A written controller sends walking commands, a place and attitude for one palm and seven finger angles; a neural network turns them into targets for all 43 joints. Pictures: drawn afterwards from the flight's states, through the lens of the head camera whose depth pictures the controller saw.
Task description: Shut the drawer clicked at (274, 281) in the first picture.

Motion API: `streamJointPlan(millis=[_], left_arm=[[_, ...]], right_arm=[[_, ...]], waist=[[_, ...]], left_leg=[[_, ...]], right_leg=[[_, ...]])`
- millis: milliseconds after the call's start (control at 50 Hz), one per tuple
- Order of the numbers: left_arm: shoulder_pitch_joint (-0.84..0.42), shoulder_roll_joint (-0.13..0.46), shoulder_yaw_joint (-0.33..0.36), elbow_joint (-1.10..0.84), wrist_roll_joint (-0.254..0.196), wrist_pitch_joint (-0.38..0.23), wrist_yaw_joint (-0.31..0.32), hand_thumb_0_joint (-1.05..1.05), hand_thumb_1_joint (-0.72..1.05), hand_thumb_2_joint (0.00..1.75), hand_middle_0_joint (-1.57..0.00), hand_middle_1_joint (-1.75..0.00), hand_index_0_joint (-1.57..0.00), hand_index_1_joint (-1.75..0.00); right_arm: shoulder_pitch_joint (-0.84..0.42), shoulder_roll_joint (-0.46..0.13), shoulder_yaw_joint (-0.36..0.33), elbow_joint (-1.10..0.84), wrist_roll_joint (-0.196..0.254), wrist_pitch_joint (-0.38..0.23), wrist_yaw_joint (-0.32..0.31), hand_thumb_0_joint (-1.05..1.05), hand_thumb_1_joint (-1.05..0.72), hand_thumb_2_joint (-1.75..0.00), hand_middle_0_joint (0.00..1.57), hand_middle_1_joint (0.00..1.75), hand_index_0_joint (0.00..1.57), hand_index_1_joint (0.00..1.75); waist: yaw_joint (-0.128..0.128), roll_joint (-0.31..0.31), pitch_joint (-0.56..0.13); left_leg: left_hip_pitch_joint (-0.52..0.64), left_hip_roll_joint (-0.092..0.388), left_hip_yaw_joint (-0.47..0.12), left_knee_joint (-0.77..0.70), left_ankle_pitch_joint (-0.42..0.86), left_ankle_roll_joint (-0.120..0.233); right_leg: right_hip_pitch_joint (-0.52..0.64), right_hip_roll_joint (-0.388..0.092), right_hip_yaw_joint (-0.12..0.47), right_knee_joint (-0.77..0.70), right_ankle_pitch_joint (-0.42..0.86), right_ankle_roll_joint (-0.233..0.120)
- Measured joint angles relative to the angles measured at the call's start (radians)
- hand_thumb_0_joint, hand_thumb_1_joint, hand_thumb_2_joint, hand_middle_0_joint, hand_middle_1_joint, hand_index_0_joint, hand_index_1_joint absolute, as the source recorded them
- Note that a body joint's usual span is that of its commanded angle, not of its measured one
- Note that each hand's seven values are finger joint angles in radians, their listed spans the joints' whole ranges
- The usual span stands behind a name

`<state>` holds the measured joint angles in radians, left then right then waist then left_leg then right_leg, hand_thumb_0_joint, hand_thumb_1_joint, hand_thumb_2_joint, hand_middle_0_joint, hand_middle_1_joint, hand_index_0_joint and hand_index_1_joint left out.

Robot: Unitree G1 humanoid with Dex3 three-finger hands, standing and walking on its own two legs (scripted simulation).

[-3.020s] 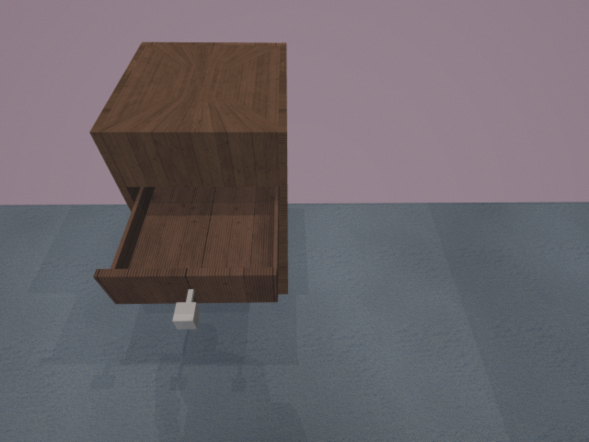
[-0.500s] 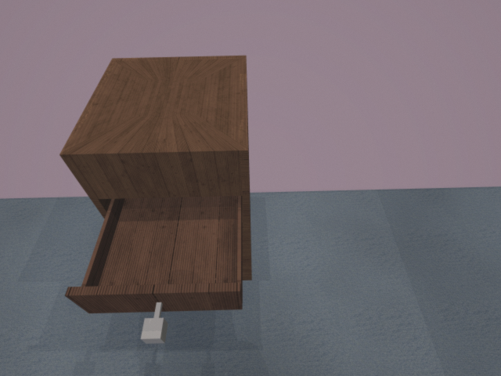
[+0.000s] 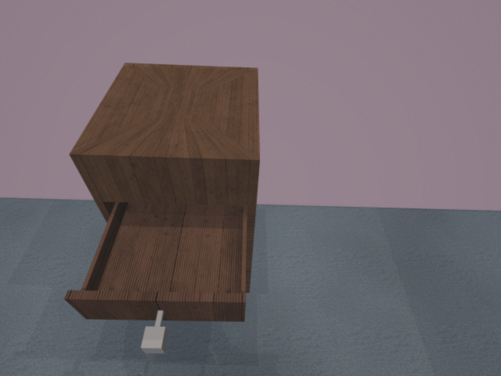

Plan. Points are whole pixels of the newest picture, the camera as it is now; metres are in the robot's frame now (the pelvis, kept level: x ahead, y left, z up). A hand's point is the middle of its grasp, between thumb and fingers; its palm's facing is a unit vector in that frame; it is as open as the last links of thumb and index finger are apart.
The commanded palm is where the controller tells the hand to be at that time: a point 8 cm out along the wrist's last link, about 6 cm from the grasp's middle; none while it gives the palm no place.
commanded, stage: look again from close up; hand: left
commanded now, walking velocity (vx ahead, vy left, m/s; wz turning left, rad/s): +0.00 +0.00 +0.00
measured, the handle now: (157, 329) +0.26 +0.22 -0.25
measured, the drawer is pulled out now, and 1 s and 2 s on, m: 0.27 0.27 0.27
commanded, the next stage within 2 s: shuffle to correct the standing spot in 0.12 s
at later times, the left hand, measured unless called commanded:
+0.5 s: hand out of the picture -0.01 +0.20 -0.17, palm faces -0.03 -0.97 -0.24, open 7.4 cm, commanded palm none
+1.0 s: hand out of the picture -0.01 +0.18 -0.18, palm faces -0.04 -0.98 -0.19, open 7.4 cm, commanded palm none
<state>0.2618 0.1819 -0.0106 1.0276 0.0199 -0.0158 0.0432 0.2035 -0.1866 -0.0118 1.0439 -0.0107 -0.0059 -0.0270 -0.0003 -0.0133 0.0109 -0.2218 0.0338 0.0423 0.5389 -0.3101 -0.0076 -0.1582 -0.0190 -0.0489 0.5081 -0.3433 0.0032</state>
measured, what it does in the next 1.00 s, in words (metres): stands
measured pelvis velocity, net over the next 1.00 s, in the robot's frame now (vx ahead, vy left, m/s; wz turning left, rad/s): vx -0.02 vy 0.01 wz -0.01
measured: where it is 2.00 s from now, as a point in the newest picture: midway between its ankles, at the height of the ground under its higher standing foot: outside the picture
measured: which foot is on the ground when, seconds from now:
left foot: down 0.00-1.00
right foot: down 0.00-1.00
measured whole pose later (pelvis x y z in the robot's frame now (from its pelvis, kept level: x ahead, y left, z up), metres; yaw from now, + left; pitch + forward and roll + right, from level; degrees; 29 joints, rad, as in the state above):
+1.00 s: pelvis -0.02 +0.01 +0.00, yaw -1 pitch +1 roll -2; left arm 0.31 0.16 -0.02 1.04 0.02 -0.03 0.04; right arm 0.34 -0.17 0.00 1.07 -0.01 0.02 -0.01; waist -0.03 0.03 0.04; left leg -0.30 0.04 0.02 0.60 -0.31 0.00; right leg -0.22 0.00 -0.04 0.51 -0.31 0.01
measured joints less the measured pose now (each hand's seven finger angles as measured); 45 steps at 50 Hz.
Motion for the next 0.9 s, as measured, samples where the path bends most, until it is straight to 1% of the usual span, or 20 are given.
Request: streamJointPlan(millis=[140, 300, 420, 540, 620, 700, 740, 820, 900], left_arm=[[0.003, 0.006, -0.005, -0.006, 0.001, 0.006, -0.006, 0.01, 0.91, 0.9, -0.2, -0.3, -0.2, -0.3], [0.026, 0.004, -0.005, 0.008, -0.001, 0.012, -0.007, 0.01, 0.9, 0.9, -0.2, -0.3, -0.2, -0.3], [0.021, 0.013, 0.004, -0.01, -0.002, 0.03, -0.003, 0.01, 0.9, 0.9, -0.2, -0.3, -0.2, -0.3], [-0.004, 0.025, 0.016, -0.04, 0.001, 0.041, -0.003, 0.01, 0.9, 0.9, -0.2, -0.3, -0.2, -0.3], [-0.001, 0.021, 0.013, -0.034, 0.005, 0.029, -0.003, 0.01, 0.9, 0.9, -0.2, -0.3, -0.2, -0.3], [0.018, 0.013, 0.007, -0.015, 0.007, 0.033, -0.009, 0.01, 0.9, 0.9, -0.2, -0.3, -0.2, -0.3], [0.023, 0.007, 0.005, -0.007, 0.006, 0.038, -0.012, 0.01, 0.9, 0.9, -0.2, -0.3, -0.2, -0.3], [0.026, -0.003, 0.002, 0.0, 0.004, 0.037, -0.018, 0.01, 0.9, 0.9, -0.2, -0.3, -0.2, -0.3], [0.029, -0.011, 0.001, 0.004, 0.005, 0.025, -0.014, 0.01, 0.91, 0.9, -0.2, -0.3, -0.2, -0.3]], right_arm=[[-0.008, 0.01, 0.011, 0.003, 0.0, 0.003, 0.007, 0.0, -0.91, -0.9, 0.2, 0.3, 0.2, 0.3], [0.025, 0.016, 0.013, 0.033, 0.004, 0.006, 0.008, 0.0, -0.92, -0.9, 0.2, 0.3, 0.2, 0.3], [0.034, 0.022, 0.004, 0.03, 0.01, 0.014, 0.006, 0.01, -0.91, -0.9, 0.2, 0.3, 0.2, 0.3], [0.017, 0.017, -0.01, 0.01, 0.009, 0.029, 0.007, 0.01, -0.91, -0.9, 0.2, 0.3, 0.2, 0.3], [0.014, 0.006, -0.011, 0.014, 0.004, 0.038, 0.016, 0.01, -0.91, -0.9, 0.2, 0.3, 0.2, 0.3], [0.039, 0.003, -0.008, 0.025, -0.005, 0.047, 0.024, 0.01, -0.91, -0.9, 0.2, 0.3, 0.2, 0.3], [0.058, 0.002, -0.006, 0.03, -0.008, 0.045, 0.023, 0.01, -0.91, -0.9, 0.2, 0.3, 0.2, 0.3], [0.109, 0.004, 0.002, 0.047, -0.011, 0.032, 0.019, 0.0, -0.91, -0.9, 0.2, 0.3, 0.2, 0.3], [0.149, 0.018, 0.014, 0.07, -0.006, 0.026, 0.015, 0.0, -0.91, -0.9, 0.2, 0.3, 0.2, 0.3]], waist=[[0.003, -0.008, 0.013], [0.0, -0.006, 0.029], [-0.001, -0.01, 0.059], [-0.007, 0.004, 0.085], [-0.012, 0.027, 0.068], [-0.017, 0.026, 0.026], [-0.017, 0.024, 0.013], [-0.014, 0.014, 0.004], [-0.009, 0.001, 0.001]], left_leg=[[0.011, -0.011, 0.005, -0.025, 0.015, 0.011], [0.022, -0.024, 0.014, -0.054, 0.032, 0.022], [0.009, -0.031, 0.026, -0.066, 0.055, 0.025], [-0.035, -0.023, 0.024, -0.051, 0.081, 0.017], [-0.053, -0.006, 0.009, -0.038, 0.084, 0.006], [-0.065, -0.002, -0.007, -0.004, 0.006, 0.003], [-0.066, 0.001, -0.013, 0.009, -0.011, 0.004], [-0.053, 0.003, -0.018, 0.003, 0.062, 0.001], [-0.039, -0.006, -0.013, -0.013, 0.045, 0.0]], right_leg=[[0.012, -0.01, 0.003, -0.029, 0.018, 0.011], [0.017, -0.023, 0.011, -0.048, 0.034, 0.023], [-0.018, -0.031, 0.024, -0.022, 0.04, 0.023], [-0.074, -0.023, 0.023, 0.02, 0.049, 0.011], [-0.08, -0.006, 0.009, 0.014, 0.062, -0.003], [-0.072, 0.003, -0.001, 0.001, 0.064, -0.016], [-0.067, 0.008, -0.003, 0.001, 0.061, -0.019], [-0.06, 0.012, -0.002, 0.019, 0.041, -0.016], [-0.05, 0.003, 0.003, 0.009, 0.034, -0.008]])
